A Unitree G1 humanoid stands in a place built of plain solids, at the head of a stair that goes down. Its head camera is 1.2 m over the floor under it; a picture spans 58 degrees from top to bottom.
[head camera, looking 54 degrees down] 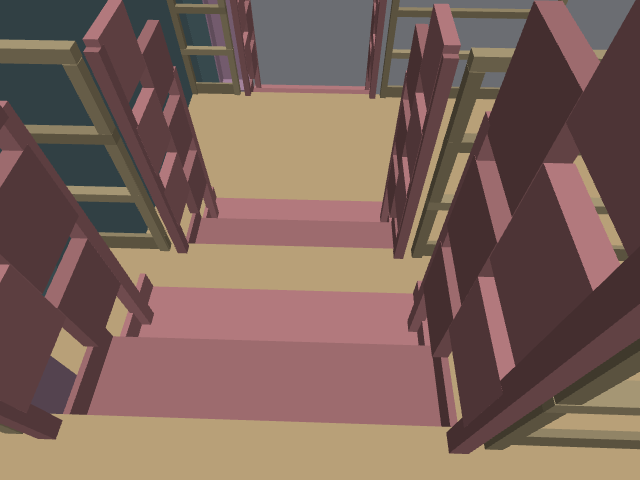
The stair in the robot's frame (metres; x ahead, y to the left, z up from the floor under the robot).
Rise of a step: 0.18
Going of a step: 0.30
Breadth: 1.12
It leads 2 degrees to the right of straight ahead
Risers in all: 3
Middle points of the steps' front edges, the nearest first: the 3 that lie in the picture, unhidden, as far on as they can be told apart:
0.29 0.17 0.00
0.59 0.16 -0.18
0.89 0.15 -0.37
